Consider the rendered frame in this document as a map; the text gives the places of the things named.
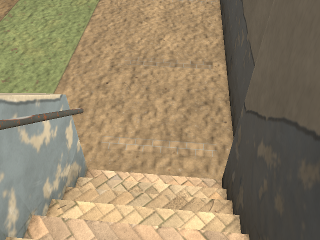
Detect stairs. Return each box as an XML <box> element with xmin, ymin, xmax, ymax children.
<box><xmin>5</xmin><ymin>169</ymin><xmax>250</xmax><ymax>240</ymax></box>

